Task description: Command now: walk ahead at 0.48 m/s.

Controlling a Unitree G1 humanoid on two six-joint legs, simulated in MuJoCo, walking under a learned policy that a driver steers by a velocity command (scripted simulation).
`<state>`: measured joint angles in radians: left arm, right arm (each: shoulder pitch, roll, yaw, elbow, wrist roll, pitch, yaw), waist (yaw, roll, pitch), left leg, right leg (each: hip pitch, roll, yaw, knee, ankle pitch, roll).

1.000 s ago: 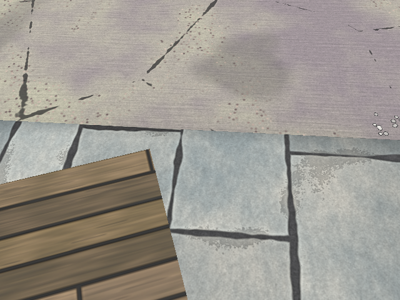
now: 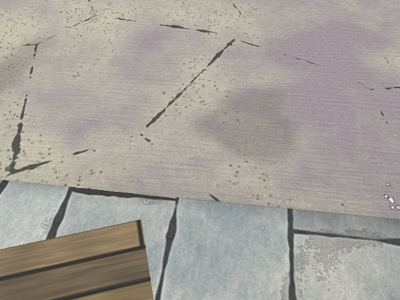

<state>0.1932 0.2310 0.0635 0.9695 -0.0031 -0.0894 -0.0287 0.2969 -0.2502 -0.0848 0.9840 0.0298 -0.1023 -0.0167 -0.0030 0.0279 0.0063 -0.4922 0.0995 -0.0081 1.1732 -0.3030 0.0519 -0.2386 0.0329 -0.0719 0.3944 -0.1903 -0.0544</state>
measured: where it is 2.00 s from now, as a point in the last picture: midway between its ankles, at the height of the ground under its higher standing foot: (188, 179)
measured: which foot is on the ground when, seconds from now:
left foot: up 0.00-0.36, down 0.38-0.94, up 0.96-1.00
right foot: down 0.00-0.42, up 0.44-0.90, down 0.92-1.00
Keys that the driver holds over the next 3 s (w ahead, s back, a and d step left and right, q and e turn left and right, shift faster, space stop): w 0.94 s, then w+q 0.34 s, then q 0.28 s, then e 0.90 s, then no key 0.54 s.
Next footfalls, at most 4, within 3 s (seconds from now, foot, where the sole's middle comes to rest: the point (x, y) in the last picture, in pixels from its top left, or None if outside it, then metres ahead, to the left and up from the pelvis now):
0.38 left None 0.42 0.15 -0.78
0.92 right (231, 231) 0.74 -0.07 -0.78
1.60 left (161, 181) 1.07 0.22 -0.92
1.98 right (210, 164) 1.17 0.00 -0.92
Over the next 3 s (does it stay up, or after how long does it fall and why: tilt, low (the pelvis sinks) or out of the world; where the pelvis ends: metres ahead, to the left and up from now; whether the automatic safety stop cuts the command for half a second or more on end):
stays up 1.16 0.08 -0.16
